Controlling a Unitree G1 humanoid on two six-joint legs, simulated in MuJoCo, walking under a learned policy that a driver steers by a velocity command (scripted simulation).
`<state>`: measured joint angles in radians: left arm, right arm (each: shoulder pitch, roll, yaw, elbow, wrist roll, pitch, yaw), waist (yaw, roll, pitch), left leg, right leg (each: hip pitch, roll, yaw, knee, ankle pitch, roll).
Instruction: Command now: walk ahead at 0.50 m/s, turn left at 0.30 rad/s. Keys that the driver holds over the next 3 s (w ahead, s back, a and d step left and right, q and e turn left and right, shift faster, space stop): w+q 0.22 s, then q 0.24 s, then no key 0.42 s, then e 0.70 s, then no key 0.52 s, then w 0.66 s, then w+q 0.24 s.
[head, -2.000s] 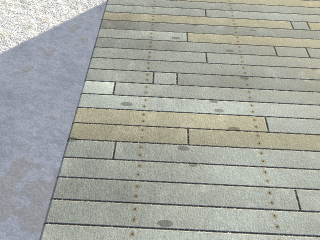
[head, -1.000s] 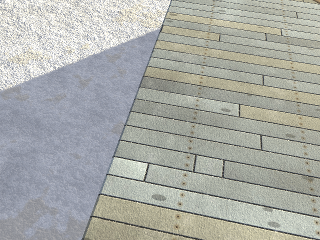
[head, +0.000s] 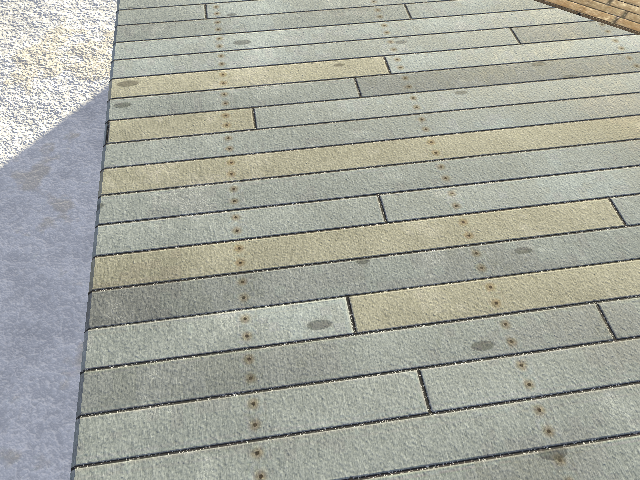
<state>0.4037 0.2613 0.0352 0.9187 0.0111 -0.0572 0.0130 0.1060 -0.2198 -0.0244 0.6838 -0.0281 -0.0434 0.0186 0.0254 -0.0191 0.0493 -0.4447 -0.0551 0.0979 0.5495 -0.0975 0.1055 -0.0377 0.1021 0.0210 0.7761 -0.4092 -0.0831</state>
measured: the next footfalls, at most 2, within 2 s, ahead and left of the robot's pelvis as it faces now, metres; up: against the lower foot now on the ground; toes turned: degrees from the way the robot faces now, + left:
right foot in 0.48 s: +0.42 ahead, -0.08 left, +0.00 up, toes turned +18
left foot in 0.88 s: +0.26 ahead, +0.07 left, +0.00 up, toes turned +19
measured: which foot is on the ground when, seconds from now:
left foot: down 0.00-0.48, up 0.50-0.86, down 0.88-1.00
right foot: up 0.00-0.46, down 0.48-0.96, up 0.98-1.00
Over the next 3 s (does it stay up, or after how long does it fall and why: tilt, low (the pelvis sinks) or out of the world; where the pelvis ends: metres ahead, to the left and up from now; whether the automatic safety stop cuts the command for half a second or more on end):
stays up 0.58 -0.10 0.02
